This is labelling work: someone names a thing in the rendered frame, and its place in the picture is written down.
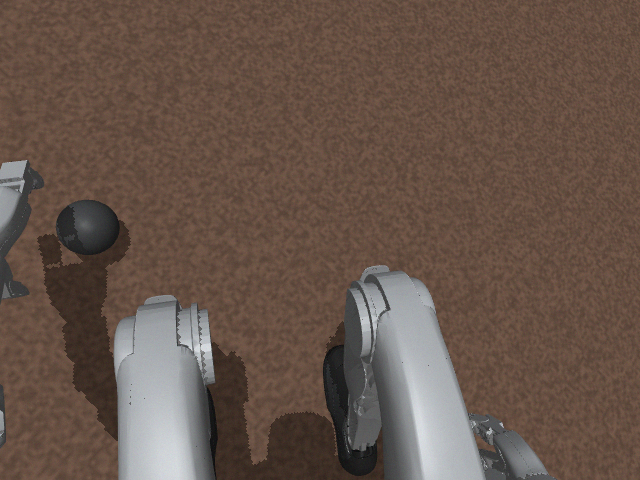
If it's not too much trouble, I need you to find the right robot hand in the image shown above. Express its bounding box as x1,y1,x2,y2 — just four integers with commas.
468,413,550,480

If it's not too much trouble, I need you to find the ball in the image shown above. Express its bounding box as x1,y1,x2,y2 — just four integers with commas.
56,200,120,255

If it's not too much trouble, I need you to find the right robot foot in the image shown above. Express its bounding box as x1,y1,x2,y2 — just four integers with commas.
323,345,377,476

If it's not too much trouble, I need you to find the left robot hand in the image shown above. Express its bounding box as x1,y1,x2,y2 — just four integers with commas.
0,160,44,300

